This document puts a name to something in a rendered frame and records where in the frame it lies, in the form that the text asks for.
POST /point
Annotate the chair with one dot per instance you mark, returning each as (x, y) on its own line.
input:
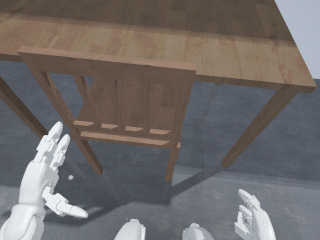
(131, 101)

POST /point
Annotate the right robot hand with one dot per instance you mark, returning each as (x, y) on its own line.
(258, 226)

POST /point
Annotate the left robot forearm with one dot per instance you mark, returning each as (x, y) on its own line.
(25, 223)

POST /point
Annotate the left robot hand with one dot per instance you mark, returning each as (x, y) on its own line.
(42, 170)

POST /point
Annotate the right robot shin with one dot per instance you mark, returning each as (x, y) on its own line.
(194, 225)

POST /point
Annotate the right robot thigh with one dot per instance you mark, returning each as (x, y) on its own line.
(196, 233)

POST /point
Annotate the table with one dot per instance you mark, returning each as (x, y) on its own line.
(233, 42)

